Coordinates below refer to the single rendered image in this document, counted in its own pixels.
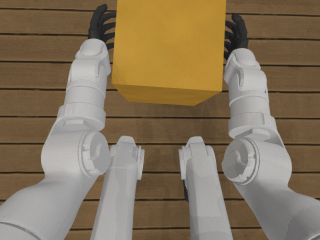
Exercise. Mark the robot left upper arm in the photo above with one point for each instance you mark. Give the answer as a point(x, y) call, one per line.
point(72, 162)

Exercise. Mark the robot right upper arm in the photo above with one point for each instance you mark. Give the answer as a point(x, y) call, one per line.
point(260, 171)

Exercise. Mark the left robot hand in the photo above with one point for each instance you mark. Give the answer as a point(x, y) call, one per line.
point(98, 28)

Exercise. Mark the robot right foot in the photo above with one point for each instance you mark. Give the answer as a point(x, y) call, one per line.
point(185, 190)

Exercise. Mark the robot left forearm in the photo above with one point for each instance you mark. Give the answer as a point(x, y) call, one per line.
point(83, 107)

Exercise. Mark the right robot hand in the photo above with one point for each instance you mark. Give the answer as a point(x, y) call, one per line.
point(238, 38)

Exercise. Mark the robot left shin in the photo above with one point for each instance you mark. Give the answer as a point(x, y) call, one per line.
point(113, 149)

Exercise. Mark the carton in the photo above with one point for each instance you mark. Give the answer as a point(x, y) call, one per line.
point(169, 51)

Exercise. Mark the robot right forearm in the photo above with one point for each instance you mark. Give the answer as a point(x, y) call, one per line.
point(248, 99)

